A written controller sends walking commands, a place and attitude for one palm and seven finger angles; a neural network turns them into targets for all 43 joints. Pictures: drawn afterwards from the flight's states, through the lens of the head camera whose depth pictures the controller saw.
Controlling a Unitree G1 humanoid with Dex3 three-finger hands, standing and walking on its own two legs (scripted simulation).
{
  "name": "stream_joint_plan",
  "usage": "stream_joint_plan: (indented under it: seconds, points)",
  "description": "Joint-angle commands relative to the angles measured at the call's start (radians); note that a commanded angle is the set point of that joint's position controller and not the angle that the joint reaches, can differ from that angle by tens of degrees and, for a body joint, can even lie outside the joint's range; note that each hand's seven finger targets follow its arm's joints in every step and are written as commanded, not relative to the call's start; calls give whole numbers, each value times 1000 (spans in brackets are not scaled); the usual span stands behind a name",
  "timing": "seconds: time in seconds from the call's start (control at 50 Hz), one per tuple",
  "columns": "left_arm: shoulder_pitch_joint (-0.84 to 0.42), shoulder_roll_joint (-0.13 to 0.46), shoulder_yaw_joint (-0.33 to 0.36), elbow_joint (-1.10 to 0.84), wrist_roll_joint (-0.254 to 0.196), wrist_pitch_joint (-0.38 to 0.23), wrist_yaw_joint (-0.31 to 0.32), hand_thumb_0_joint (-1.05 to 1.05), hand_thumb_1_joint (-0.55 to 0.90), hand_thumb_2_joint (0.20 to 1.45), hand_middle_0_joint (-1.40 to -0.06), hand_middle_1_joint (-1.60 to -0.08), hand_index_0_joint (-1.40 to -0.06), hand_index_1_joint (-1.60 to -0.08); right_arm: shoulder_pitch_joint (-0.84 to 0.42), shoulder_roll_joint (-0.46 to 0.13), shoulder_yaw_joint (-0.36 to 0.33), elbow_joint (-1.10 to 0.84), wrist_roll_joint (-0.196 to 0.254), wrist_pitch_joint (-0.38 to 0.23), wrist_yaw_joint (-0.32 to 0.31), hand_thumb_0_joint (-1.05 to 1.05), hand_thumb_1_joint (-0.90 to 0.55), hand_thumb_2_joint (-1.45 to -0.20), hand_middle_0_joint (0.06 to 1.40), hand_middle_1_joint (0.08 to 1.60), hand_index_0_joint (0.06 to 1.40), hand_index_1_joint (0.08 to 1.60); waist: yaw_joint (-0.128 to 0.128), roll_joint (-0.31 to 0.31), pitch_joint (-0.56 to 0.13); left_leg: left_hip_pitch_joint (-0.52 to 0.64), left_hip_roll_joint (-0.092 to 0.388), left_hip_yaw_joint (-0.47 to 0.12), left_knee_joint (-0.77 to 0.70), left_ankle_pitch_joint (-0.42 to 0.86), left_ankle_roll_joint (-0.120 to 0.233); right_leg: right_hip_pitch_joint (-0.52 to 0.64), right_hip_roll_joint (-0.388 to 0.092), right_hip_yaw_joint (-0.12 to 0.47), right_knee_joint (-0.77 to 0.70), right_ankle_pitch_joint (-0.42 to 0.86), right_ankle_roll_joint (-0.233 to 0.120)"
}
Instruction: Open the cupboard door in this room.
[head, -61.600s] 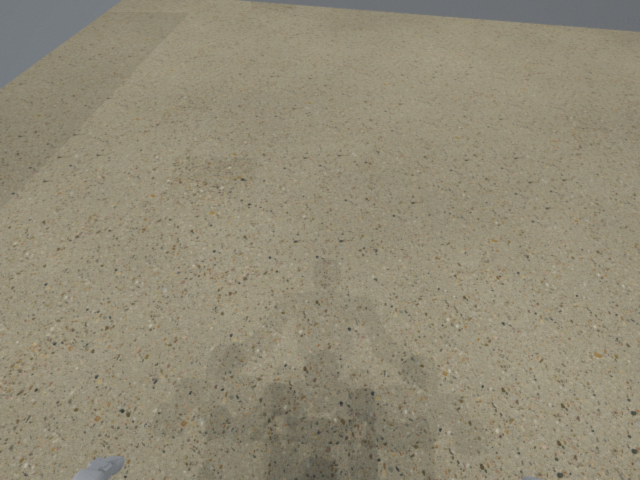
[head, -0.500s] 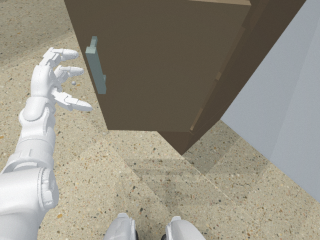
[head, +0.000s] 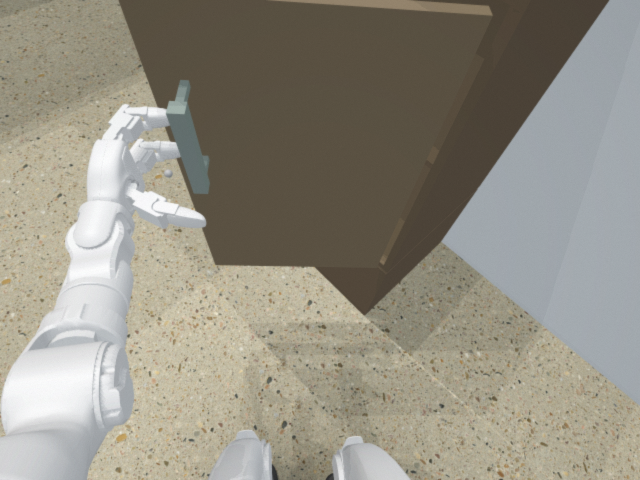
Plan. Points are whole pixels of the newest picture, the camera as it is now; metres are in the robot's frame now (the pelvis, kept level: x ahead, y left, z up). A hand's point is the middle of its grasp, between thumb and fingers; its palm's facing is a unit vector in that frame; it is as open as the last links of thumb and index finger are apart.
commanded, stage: slide the fingers in behind the handle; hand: left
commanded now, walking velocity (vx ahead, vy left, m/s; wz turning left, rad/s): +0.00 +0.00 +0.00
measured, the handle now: (193, 141) +0.53 +0.14 +0.07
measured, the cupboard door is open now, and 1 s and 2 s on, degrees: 47 47 48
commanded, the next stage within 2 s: close the thumb around the handle in 1.04 s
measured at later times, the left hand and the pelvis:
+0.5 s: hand (199, 174) +0.48 +0.13 +0.07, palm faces -0.03 -1.00 -0.02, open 14.0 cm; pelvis +0.00 +0.00 +0.00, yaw +0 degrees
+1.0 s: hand (208, 175) +0.48 +0.12 +0.07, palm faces -0.02 -1.00 -0.02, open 14.0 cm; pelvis +0.00 -0.01 +0.00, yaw +1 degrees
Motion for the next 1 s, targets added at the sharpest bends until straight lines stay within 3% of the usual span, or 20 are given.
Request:
stream_joint_plan:
  seconds: [0.0,0.1,0.14,0.18,0.24,0.32,0.36,0.38,0.42,0.52,0.58,0.6,0.7,0.76,0.8,0.82,0.88,0.92,0.96,0.98]
  points:
    - [-441,162,8,-217,-10,-74,18,0,-500,300,-300,-1200,-300,-1200,131,-173,-63,-56,-8,-21,-12,0,-900,-900,200,300,200,300,-13,83,-434,457,3,-93,-88,376,-14,57,-8,44,-124,363,20]
    - [-437,158,9,-220,5,-82,48,0,-500,300,-300,-1200,-300,-1200,125,-170,-63,-57,-12,-20,-6,0,-900,-900,200,300,200,300,-10,72,-444,448,0,-90,-79,388,-13,69,-10,47,-116,383,20]
    - [-442,122,-16,-196,9,-77,58,0,-500,300,-300,-1200,-300,-1200,120,-165,-61,-61,-12,-19,-4,0,-900,-900,200,300,200,300,-19,53,-402,414,-3,-87,-85,346,-11,63,-10,47,-124,357,23]
    - [-462,160,17,-222,9,-88,71,0,-500,300,-300,-1200,-300,-1200,127,-169,-63,-63,-14,-21,-6,0,-900,-900,200,300,200,300,-12,58,-434,415,-7,-86,-79,360,-9,87,-9,51,-114,376,21]
    - [-430,97,-23,-249,11,-97,76,0,-500,300,-300,-1200,-300,-1200,115,-157,-66,-68,-16,-20,1,0,-900,-900,200,300,200,300,-8,81,-470,469,-3,-85,-78,403,-15,82,-9,46,-114,403,21]
    - [-420,85,-32,-215,13,-84,82,0,-500,300,-300,-1200,-300,-1200,118,-160,-66,-67,-13,-15,4,0,-900,-900,200,300,200,300,-15,41,-417,421,-6,-79,-82,360,-12,81,-9,49,-124,386,25]
    - [-420,118,-5,-206,15,-76,92,0,-500,300,-300,-1200,-300,-1200,123,-164,-65,-67,-14,-13,0,0,-900,-900,200,300,200,300,-11,10,-411,382,-11,-73,-87,335,-7,118,-11,58,-131,387,26]
    - [-429,128,5,-231,13,-86,95,0,-500,300,-300,-1200,-300,-1200,123,-162,-66,-73,-14,-15,-1,0,-900,-900,200,300,200,300,-1,40,-431,394,-13,-73,-84,352,-7,127,-12,60,-123,405,23]
    - [-447,61,-47,-258,16,-98,98,0,-500,300,-300,-1200,-300,-1200,115,-150,-65,-69,-15,-18,4,0,-900,-900,200,300,200,300,-10,70,-447,438,-9,-77,-83,371,-12,99,-12,55,-121,406,23]
    - [-437,39,-58,-212,20,-99,116,0,-500,300,-300,-1200,-300,-1200,118,-153,-69,-56,-18,-19,9,0,-900,-900,200,300,200,300,-20,32,-401,409,-11,-76,-83,337,-10,80,-11,53,-128,383,25]
    - [-431,78,-23,-233,23,-102,128,0,-500,300,-300,-1200,-300,-1200,121,-157,-70,-66,-20,-21,8,0,-900,-900,200,300,200,300,-6,35,-429,389,-19,-68,-83,334,-6,128,-14,64,-126,406,24]
    - [-430,55,-45,-250,28,-108,130,0,-500,300,-300,-1200,-300,-1200,114,-150,-70,-67,-20,-21,9,0,-900,-900,200,300,200,300,-4,45,-450,409,-17,-68,-84,341,-9,125,-16,62,-124,408,25]
    - [-404,36,-58,-236,35,-120,135,0,-500,300,-300,-1200,-300,-1200,109,-149,-70,-66,-21,-24,12,0,-900,-900,200,300,200,300,-5,29,-433,402,-18,-66,-81,333,-8,120,-14,65,-128,406,25]
    - [-444,61,-48,-213,30,-110,128,0,-500,300,-300,-1200,-300,-1200,113,-153,-68,-61,-18,-23,7,0,-900,-900,200,300,200,300,-19,-6,-394,343,-21,-59,-85,274,-2,138,-17,78,-144,378,32]
    - [-443,89,-28,-200,28,-109,124,0,-500,300,-300,-1200,-300,-1200,111,-156,-66,-61,-18,-25,1,0,-900,-900,200,300,200,300,-14,8,-406,341,-22,-59,-82,271,-3,141,-19,82,-141,377,30]
    - [-462,56,-56,-205,26,-107,118,0,-500,300,-300,-1200,-300,-1200,111,-150,-64,-60,-16,-26,2,0,-900,-900,200,300,200,300,-22,23,-405,347,-22,-61,-85,274,-3,135,-19,79,-141,377,31]
    - [-463,68,-39,-203,18,-107,116,0,-500,300,-300,-1200,-300,-1200,114,-155,-66,-62,-17,-30,1,0,-900,-900,200,300,200,300,-18,44,-417,366,-22,-64,-77,291,-3,117,-16,75,-133,377,26]
    - [-475,80,-34,-180,21,-103,115,0,-500,300,-300,-1200,-300,-1200,117,-156,-65,-52,-18,-30,1,0,-900,-900,200,300,200,300,-22,30,-402,353,-19,-68,-79,279,-5,110,-17,72,-136,360,28]
    - [-464,100,-19,-203,22,-106,116,0,-500,300,-300,-1200,-300,-1200,117,-159,-66,-58,-19,-31,0,0,-900,-900,200,300,200,300,-13,33,-438,359,-20,-66,-76,297,-4,131,-18,76,-131,380,28]
    - [-476,62,-47,-216,18,-111,111,0,-500,300,-300,-1200,-300,-1200,117,-153,-64,-64,-19,-34,2,0,-900,-900,200,300,200,300,-18,59,-448,375,-23,-66,-71,318,-3,124,-16,75,-125,400,26]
